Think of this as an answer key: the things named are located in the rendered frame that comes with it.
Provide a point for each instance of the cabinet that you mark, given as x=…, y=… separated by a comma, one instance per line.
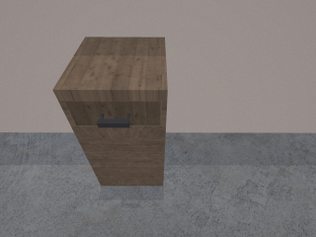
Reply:
x=119, y=69

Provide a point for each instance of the handle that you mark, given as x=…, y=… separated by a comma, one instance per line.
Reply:
x=113, y=122

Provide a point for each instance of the drawer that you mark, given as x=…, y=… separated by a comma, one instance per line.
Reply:
x=141, y=112

